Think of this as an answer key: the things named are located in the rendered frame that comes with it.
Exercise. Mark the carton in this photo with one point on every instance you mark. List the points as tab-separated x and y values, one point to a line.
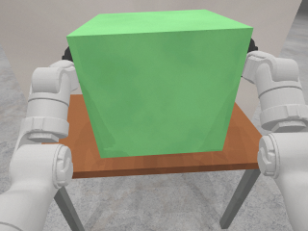
157	83

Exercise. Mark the robot right forearm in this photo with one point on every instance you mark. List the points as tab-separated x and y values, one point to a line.
283	108

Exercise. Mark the right robot upper arm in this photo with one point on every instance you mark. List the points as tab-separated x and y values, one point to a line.
284	157

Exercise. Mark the robot right hand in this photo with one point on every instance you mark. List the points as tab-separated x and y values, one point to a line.
252	47

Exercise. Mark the robot left hand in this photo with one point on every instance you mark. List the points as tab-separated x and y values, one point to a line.
67	55

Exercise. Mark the left robot upper arm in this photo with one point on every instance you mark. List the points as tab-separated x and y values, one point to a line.
38	171

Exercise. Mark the table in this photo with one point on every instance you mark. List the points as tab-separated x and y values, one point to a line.
239	152

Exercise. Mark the robot left forearm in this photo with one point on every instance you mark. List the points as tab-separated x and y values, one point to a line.
48	102

